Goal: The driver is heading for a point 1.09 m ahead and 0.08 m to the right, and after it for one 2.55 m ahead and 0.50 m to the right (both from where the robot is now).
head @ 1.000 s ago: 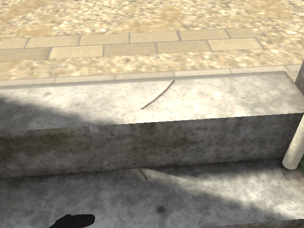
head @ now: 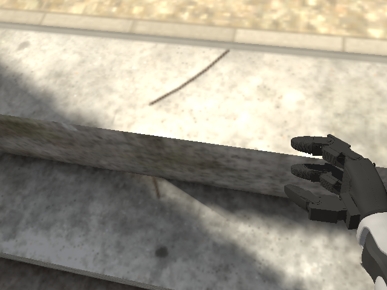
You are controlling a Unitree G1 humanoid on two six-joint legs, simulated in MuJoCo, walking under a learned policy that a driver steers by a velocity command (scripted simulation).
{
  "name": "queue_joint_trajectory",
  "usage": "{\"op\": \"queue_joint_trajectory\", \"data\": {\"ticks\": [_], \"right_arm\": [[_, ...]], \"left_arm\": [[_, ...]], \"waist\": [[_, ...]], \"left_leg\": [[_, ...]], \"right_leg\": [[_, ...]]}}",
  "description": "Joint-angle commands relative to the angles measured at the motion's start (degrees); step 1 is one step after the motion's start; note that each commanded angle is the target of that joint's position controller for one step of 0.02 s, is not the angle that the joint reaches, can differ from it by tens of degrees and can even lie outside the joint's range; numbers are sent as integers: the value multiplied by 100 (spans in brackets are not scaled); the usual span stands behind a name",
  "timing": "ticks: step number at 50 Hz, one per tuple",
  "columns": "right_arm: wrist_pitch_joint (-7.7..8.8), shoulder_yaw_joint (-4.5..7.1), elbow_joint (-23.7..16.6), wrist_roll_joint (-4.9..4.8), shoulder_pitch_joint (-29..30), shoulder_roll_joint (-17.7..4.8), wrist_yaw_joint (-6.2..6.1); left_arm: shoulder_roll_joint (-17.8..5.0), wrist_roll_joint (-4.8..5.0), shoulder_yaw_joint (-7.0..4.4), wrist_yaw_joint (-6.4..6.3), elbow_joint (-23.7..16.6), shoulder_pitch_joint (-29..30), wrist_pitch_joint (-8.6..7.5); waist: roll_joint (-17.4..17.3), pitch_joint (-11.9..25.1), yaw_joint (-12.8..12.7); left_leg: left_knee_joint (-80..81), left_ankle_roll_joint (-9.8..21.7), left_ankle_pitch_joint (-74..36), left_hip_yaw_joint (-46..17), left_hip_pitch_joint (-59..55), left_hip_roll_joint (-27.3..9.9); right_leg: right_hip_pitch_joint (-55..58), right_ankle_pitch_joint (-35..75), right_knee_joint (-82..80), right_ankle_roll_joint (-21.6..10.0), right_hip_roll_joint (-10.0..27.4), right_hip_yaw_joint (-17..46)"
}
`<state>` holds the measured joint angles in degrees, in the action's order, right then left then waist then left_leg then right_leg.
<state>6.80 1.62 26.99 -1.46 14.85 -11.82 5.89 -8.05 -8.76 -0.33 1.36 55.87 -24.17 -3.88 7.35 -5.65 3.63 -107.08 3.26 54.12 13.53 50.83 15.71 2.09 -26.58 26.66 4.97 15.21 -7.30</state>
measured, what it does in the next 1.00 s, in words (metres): climbs: left foot 0.20 m higher, then right foot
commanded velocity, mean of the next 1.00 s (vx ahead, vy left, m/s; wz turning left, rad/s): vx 1.00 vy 0.00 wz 0.41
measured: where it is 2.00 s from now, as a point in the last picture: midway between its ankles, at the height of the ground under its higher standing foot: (246, 238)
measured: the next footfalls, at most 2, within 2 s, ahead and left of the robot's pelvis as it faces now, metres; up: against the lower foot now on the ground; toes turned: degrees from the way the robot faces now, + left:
left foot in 0.02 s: -0.03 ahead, +0.05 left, +0.20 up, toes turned +8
right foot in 0.24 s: -0.06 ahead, -0.19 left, +0.19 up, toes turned +13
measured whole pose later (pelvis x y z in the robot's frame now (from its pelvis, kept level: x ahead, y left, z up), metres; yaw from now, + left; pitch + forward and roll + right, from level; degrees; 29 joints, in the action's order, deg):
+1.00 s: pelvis +0.20 -0.06 +0.33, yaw +10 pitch -3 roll +4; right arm 1.3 2.7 44.9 2.9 -24.9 -9.2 1.9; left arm -16.1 -0.4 -2.9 3.0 45.5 -5.4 -1.2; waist 5.6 -5.0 5.4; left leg -65.1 2.4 20.5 1.3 42.4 5.4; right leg -14.2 1.5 69.2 -11.4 -1.4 3.0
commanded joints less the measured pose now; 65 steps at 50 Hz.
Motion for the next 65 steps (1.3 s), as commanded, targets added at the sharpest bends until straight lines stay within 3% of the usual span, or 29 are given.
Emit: {"op": "queue_joint_trajectory", "data": {"ticks": [1,2,3,5,6,8,11,13,16,20,23,24,26,28,31,32,33,35,36,41,43,44,45,48,52,58,61,63,65], "right_arm": [[41,-386,-717,890,-796,-100,570],[-553,116,47,-71,-3383,-609,317],[-491,222,612,-181,-3034,-1282,155],[-577,202,983,257,-3120,-801,-573],[-31,370,1098,384,-3210,-1232,-726],[614,465,1816,603,-4405,-1511,-1029],[447,476,34,-443,-133,-1114,-1288],[-96,179,67,-205,-1043,-4,-1078],[-8,399,183,-333,-2369,-827,-520],[-607,576,911,119,-4815,-941,-730],[-678,486,1738,446,-6053,-560,-616],[-622,322,2148,454,-6603,-131,-546],[-374,-142,2490,288,-5069,609,-263],[3,-411,1819,677,-2729,467,-62],[-470,139,1344,-332,-2733,171,-564],[-522,392,997,-436,-2231,-131,-763],[-500,311,449,-556,-1739,189,-937],[-697,193,974,-363,-4237,1011,-903],[-652,149,1341,-295,-4455,1101,-748],[-171,75,1226,200,-4206,95,-188],[-620,466,1511,345,-5587,-628,-380],[-714,482,1773,648,-6144,-598,-213],[-554,489,1761,977,-4862,-916,-169],[-341,205,887,383,-2547,-399,-414],[-362,-140,924,335,-2119,-24,-551],[-536,243,834,-180,-2881,-791,-605],[-381,324,474,-221,-2918,-387,-586],[-34,-192,-448,-75,-1230,193,-438],[-211,-146,-549,-220,-526,-311,-465]], "left_arm": [[-1282,979,-494,-892,-355,-743,75],[-2262,1278,-452,-1157,-1180,1259,-83],[-1624,1080,-189,-1006,-1801,1617,-371],[-1623,1021,-264,-606,-3169,3498,-742],[-1219,809,-202,-576,-3797,4261,-515],[-799,389,182,-633,-4760,5338,-348],[-785,595,5,2,-2765,-503,-88],[-104,997,74,355,-1642,677,83],[-477,417,124,371,-2141,2164,179],[-1853,533,-40,-361,-2623,4614,99],[-1136,788,176,-440,-2889,4597,-274],[-865,981,369,-377,-3345,5341,-436],[39,1865,616,-465,-4238,5110,-514],[363,1317,742,-192,-4704,4315,-567],[-570,762,258,-296,-3866,1984,-479],[-750,818,54,-159,-2789,1463,-404],[-385,897,279,-80,-2231,2021,-219],[-943,839,8,-38,-2146,4237,-159],[-304,845,94,14,-1876,4058,-65],[-1133,531,-350,-324,-1712,3205,65],[-1659,667,-461,-107,-1556,3293,-62],[-1454,1035,-398,-58,-1677,3776,-14],[-428,1366,-190,-15,-1676,2654,127],[-767,883,-231,251,-1706,2159,148],[-616,569,-56,221,-1639,1479,231],[-1096,555,-24,-174,-1955,1821,452],[-1061,616,-48,-232,-1699,1870,491],[-1841,703,-403,-299,-1261,843,211],[-1745,799,-537,-529,-1211,320,336]], "waist": [[1203,2904,97],[-1879,3689,1792],[-5480,5187,1056],[-3082,4195,832],[-2463,1821,876],[-1600,1007,1105],[2000,1384,-2203],[2047,-1036,-758],[2848,1954,365],[1416,995,1913],[651,804,1525],[-108,460,1849],[-2823,-1089,598],[-1815,17,-1359],[879,480,-1926],[2036,54,-1671],[1558,-1224,-830],[2228,71,885],[1564,155,649],[-774,1190,547],[375,3209,1531],[-426,2896,2013],[-3836,2131,413],[-1947,1333,-523],[-1093,925,-969],[-1069,35,228],[1672,-13,823],[1373,166,121],[466,1463,-426]], "left_leg": [[6927,370,-1445,-547,-7047,-775],[7818,1350,-5162,-3485,-7410,-2718],[6155,2097,-7390,-5303,-10123,-3218],[5779,1467,-9076,-4375,-9143,-3221],[5559,1389,-9817,-4635,-8823,-2653],[3705,539,-12695,-4581,-8069,-2292],[1978,-154,-7377,-3828,999,-1412],[-71,-321,-1125,-1853,3097,-17],[194,-1048,-1096,-310,1241,-581],[1494,-394,-3328,-205,-2095,-705],[5751,456,-5493,-213,-2624,-1637],[7893,782,-7107,23,-2382,-1690],[10875,1181,-9475,-507,-1378,-2005],[8810,656,-13844,-1253,-2654,-2828],[5623,-240,-8828,-2066,-77,-2194],[2313,-364,-3203,-1708,686,-1082],[-990,-305,-248,-1480,1660,-577],[-2605,-316,-565,-2383,2348,-1548],[-2126,-278,-967,-2240,2742,-1422],[3747,-510,-3625,568,-1883,-573],[4382,-40,-3002,-520,-4932,-796],[5391,400,-3238,-1596,-4720,-797],[7996,1319,-1220,-4820,-3246,-1651],[7911,1145,-644,-4600,-1219,-1995],[6596,825,-2456,-2807,-423,-1935],[6321,634,-4004,-3069,-2492,-1768],[2561,-12,-2238,-1088,-1632,-166],[3165,-18,-655,33,104,-301],[5494,-165,-3785,-141,-1408,-922]], "right_leg": [[-3939,17760,4278,2119,-620,397],[-4025,8069,7953,1357,-532,1118],[-6784,-152,11074,1132,-1437,1604],[-9011,-2523,12508,646,-1622,1533],[-10385,-4559,12143,975,-1770,1402],[-9919,-7530,9208,1252,-1707,1991],[-106,-2920,916,-1050,-186,4104],[-148,2159,-1898,-1271,-213,2340],[721,8799,1101,-699,-783,507],[-2395,9632,398,-674,-681,-31],[-1089,10790,3055,-579,-400,19],[-810,9567,4662,-239,-1026,-340],[-1934,-1377,9328,-439,-1770,-353],[-2768,-2608,7565,-582,-1927,741],[270,1976,435,-1313,56,3714],[746,5518,-850,-1315,-30,2991],[-704,5834,-2473,-1636,403,2080],[-734,7170,-11,-1505,689,1220],[97,7018,-24,-1223,68,574],[-1488,8584,-1324,-1061,-1119,-377],[-586,12394,208,-1673,168,523],[-764,10311,2067,-1685,-227,656],[-1399,3392,3933,-1499,-2017,621],[-1175,2743,5084,-1667,-1781,1177],[-1574,3184,4444,-1880,-1542,611],[-2112,3281,-1723,-1451,-433,1605],[-651,10932,-3138,-676,-183,796],[385,16375,-324,-322,-560,523],[1024,14659,-290,-879,-319,1120]]}}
